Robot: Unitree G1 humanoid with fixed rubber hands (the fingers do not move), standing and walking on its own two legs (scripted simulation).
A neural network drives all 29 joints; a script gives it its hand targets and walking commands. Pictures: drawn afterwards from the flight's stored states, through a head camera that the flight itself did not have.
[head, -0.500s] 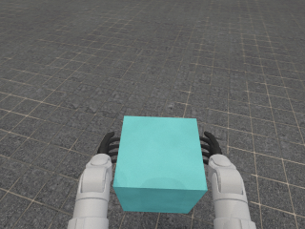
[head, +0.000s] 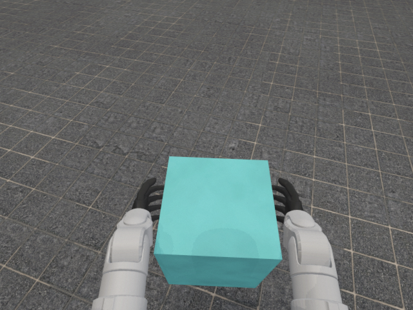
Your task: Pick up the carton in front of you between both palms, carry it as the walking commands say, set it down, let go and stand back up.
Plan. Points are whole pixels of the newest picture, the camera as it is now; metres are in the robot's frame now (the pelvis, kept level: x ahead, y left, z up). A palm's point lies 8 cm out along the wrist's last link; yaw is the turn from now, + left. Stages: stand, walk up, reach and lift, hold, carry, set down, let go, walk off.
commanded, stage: carry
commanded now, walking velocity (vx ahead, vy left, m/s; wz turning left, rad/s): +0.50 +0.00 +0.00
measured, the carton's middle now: (214, 226) +0.31 +0.00 -0.06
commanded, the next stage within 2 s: none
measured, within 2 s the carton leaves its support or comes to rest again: neither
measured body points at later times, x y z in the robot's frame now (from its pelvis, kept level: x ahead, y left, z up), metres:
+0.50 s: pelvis +0.22 +0.05 +0.00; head +0.27 +0.07 +0.45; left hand +0.53 +0.19 +0.00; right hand +0.52 -0.12 +0.01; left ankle +0.25 +0.14 -0.74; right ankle +0.23 -0.08 -0.71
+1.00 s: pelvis +0.34 +0.03 -0.01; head +0.33 +0.03 +0.44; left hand +0.65 +0.17 +0.02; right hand +0.64 -0.13 +0.02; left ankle +0.25 +0.14 -0.74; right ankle +0.32 -0.07 -0.74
